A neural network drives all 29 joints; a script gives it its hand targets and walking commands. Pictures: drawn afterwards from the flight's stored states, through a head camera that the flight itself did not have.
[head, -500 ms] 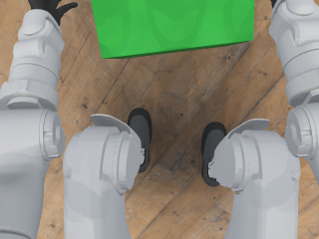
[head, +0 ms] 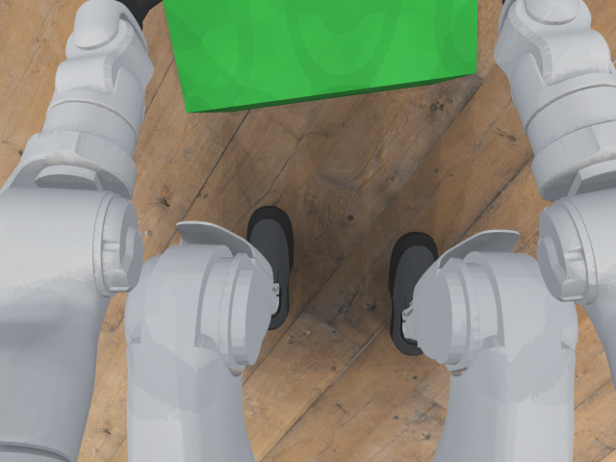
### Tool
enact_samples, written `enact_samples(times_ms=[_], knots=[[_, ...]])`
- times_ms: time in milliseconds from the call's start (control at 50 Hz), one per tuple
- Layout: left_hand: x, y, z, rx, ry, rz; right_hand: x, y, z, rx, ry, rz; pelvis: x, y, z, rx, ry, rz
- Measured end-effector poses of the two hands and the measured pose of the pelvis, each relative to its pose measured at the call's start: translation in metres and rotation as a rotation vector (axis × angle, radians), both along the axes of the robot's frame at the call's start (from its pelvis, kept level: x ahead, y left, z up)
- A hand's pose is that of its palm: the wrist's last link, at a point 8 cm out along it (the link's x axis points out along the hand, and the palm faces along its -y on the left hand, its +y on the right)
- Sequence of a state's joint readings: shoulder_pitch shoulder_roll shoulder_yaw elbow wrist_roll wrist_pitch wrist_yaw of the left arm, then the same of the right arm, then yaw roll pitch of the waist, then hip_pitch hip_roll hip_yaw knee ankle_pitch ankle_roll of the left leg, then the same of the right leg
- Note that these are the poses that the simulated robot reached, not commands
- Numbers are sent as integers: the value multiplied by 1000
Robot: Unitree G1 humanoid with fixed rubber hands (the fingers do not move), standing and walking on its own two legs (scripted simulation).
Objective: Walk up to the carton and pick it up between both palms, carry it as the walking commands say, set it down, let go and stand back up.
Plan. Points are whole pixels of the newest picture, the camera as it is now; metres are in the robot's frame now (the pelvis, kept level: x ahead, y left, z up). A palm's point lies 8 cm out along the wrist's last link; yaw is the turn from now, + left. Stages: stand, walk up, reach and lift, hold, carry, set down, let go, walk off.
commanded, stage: reach and lift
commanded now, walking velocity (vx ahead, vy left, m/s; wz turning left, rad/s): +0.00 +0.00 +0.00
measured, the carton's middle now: (317, 0) +0.54 +0.06 -0.27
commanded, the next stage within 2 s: none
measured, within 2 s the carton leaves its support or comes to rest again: leaves its support in 0.68 s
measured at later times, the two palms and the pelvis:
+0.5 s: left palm (114, 1) +0.51 +0.25 -0.19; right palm out of the picture +0.55 -0.13 -0.20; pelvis +0.00 +0.00 -0.01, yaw +0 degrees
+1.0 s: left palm out of the picture +0.51 +0.24 -0.15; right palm out of the picture +0.55 -0.13 -0.15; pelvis -0.01 +0.00 +0.00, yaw +0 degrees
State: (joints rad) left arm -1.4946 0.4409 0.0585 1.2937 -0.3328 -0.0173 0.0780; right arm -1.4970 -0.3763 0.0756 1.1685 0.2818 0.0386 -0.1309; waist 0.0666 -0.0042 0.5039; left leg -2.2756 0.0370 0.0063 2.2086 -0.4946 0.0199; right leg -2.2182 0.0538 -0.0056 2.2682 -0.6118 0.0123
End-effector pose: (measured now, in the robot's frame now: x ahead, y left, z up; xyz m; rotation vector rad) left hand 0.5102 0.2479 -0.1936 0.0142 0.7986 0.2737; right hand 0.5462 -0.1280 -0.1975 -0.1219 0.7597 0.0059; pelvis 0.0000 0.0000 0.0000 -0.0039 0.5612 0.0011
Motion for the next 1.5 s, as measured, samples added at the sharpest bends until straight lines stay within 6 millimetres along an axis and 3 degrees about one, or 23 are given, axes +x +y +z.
enact_samples(times_ms=[660, 960, 1120, 1360, 1500], knots=[[0, 2, 4, -16, 31, -11, 4, 2, 5, -5, 35, -5, 6, 1, -9, 10, -3, -9], [-3, -5, 34, -24, -37, 14, 2, 0, 43, -28, -35, -58, -12, 0, 1, 5, -78, -1], [3, 0, 54, -21, -63, 19, 11, 6, 68, -29, -60, -62, -15, 1, 12, -7, -76, 8], [-3, 0, 61, 39, -47, 94, 4, 15, 77, -44, -62, -76, -11, 6, 26, -27, -68, 22], [-2, -4, 86, 26, -83, 92, 1, 10, 105, -38, -95, -95, -15, 9, 37, -28, -95, 21]])
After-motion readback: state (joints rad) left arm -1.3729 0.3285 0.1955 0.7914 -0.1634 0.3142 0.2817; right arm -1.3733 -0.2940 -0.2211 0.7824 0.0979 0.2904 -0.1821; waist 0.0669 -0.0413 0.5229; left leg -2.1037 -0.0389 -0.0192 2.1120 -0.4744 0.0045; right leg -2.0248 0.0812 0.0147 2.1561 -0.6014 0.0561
